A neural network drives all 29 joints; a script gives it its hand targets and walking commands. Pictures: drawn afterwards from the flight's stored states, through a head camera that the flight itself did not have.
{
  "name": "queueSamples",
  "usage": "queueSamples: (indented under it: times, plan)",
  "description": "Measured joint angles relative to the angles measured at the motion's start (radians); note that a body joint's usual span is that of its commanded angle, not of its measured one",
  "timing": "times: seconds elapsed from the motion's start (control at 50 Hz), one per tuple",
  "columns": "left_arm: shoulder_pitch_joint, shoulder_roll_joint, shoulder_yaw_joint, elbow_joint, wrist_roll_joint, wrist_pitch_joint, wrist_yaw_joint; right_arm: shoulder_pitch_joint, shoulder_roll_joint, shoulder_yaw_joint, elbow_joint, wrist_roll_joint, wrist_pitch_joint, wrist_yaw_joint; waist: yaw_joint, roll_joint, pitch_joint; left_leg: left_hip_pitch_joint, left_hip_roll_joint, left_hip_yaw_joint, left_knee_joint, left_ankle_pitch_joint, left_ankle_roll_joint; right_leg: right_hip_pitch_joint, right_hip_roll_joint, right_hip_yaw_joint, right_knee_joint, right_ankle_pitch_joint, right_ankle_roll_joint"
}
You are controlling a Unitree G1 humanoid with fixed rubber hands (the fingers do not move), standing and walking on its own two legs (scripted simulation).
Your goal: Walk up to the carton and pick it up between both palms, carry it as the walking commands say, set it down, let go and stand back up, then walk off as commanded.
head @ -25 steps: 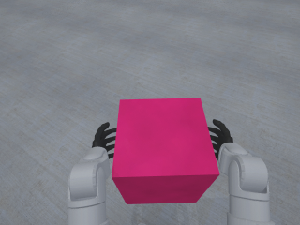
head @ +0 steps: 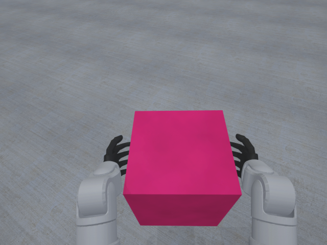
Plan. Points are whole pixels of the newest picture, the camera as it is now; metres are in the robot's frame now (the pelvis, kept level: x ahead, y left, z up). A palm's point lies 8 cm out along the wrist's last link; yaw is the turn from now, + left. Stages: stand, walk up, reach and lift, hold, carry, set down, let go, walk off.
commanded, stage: carry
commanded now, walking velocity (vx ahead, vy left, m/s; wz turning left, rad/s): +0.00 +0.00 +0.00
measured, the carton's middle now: (178, 172) +0.31 +0.00 +0.02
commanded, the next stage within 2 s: none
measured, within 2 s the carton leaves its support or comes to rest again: neither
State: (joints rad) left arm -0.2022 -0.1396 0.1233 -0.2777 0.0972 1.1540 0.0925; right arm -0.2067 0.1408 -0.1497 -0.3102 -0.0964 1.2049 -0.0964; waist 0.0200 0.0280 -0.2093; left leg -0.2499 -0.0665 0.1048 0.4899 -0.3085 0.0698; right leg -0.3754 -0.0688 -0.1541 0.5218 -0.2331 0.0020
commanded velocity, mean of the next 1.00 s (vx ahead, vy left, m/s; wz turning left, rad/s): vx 0.00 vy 0.00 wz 0.00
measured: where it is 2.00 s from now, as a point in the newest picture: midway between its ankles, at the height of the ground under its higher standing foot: outside the picture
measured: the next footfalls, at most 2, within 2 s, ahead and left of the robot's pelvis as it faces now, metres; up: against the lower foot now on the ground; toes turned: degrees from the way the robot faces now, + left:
left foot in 0.30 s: +0.00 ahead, +0.07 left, +0.00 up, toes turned +6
right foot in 0.62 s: +0.20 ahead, +0.00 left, +0.00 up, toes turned +3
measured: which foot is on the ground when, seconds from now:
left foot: down 0.00-0.22, up 0.24-0.28, down 0.30-0.64, up 0.66-0.80, down 0.82-1.00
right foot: down 0.00-0.30, up 0.32-0.60, down 0.62-1.00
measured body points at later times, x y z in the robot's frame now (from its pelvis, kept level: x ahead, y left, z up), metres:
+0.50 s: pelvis +0.09 +0.06 -0.01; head +0.11 +0.09 +0.44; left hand +0.38 +0.23 +0.05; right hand +0.39 -0.07 +0.07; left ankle -0.03 +0.07 -0.74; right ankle +0.08 -0.06 -0.70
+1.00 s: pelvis +0.22 +0.11 -0.02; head +0.21 +0.13 +0.43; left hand +0.49 +0.29 +0.07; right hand +0.52 -0.01 +0.08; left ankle +0.17 +0.19 -0.74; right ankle +0.16 +0.00 -0.74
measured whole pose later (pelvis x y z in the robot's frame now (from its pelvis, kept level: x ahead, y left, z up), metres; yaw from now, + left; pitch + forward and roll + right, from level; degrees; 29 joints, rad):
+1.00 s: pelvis +0.22 +0.11 -0.02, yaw +4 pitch +7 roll -1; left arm -0.19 -0.14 0.12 -0.29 0.10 1.15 0.10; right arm -0.16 0.14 -0.13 -0.31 -0.09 1.17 -0.09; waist 0.02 0.00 -0.18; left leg -0.37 -0.03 0.02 0.64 -0.39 0.05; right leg -0.30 -0.04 -0.17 0.61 -0.38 -0.02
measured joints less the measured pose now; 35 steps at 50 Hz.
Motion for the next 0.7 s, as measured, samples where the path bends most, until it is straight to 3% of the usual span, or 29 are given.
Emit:
queueSamples:
  times: [0.16,0.24,0.28,0.3,0.4,0.5,0.6,0.62,0.66,0.7]
  plan:
    - [0.001,0.000,0.000,-0.002,0.000,0.016,0.001,0.017,-0.002,0.007,0.000,0.003,0.000,0.000,0.000,-0.001,0.014,0.024,-0.005,0.001,0.028,0.089,-0.024,0.058,-0.010,0.001,-0.024,0.070,0.000]
    - [0.000,0.000,0.000,-0.008,0.000,0.021,0.003,0.021,-0.003,0.008,0.000,0.008,-0.003,0.000,-0.001,-0.003,0.016,0.009,-0.001,0.000,0.128,0.116,-0.087,0.114,-0.018,0.000,-0.038,0.110,0.000]
    - [-0.006,-0.001,-0.001,-0.010,0.002,0.021,0.005,0.021,-0.004,0.008,-0.001,0.009,-0.010,0.000,-0.003,-0.005,0.012,0.001,0.018,-0.010,0.064,0.046,-0.097,0.115,-0.019,-0.003,-0.004,0.112,0.001]
    - [-0.010,-0.001,-0.001,-0.010,0.004,0.021,0.005,0.018,-0.004,0.006,-0.001,0.009,-0.012,0.000,-0.004,-0.004,0.023,0.020,0.032,-0.015,-0.005,0.117,-0.098,0.114,-0.018,-0.004,0.037,0.105,0.005]
    - [-0.008,-0.001,-0.001,0.003,0.005,0.018,0.001,0.019,-0.004,0.006,0.000,0.003,-0.004,0.000,-0.003,-0.003,0.067,0.108,0.022,-0.020,-0.025,-0.052,-0.040,0.026,-0.005,-0.004,0.302,-0.152,0.006]
    - [-0.008,-0.001,-0.001,0.003,0.005,0.018,0.001,0.020,-0.003,0.006,0.000,0.003,-0.004,0.000,-0.003,-0.004,0.151,0.160,0.001,-0.019,-0.026,-0.123,0.010,-0.059,0.045,-0.003,0.316,-0.165,0.006]
    - [0.010,0.001,-0.001,-0.021,0.000,0.017,0.004,0.029,-0.004,0.017,-0.001,0.011,-0.016,0.000,-0.002,-0.006,0.155,0.194,-0.040,-0.017,-0.018,-0.150,0.015,-0.057,0.095,-0.002,0.163,-0.057,0.006]
    - [0.009,0.001,-0.001,-0.024,0.000,0.014,0.004,0.029,-0.004,0.018,-0.002,0.013,-0.022,0.000,-0.002,-0.005,0.149,0.177,-0.048,-0.016,0.028,-0.149,0.009,-0.034,0.097,-0.002,0.115,-0.035,-0.015]
    - [0.002,0.001,0.000,-0.028,0.001,0.005,0.006,0.023,-0.004,0.016,-0.002,0.015,-0.035,0.000,0.003,0.002,0.146,0.049,-0.040,-0.008,0.297,-0.163,-0.043,-0.008,0.091,-0.009,0.086,-0.072,-0.057]
    - [0.003,0.000,-0.001,-0.029,0.002,-0.005,0.006,0.017,-0.004,0.014,-0.002,0.015,-0.041,0.000,0.004,-0.007,0.146,-0.086,-0.035,-0.031,0.533,-0.268,-0.063,0.007,0.082,-0.010,0.081,-0.086,-0.066]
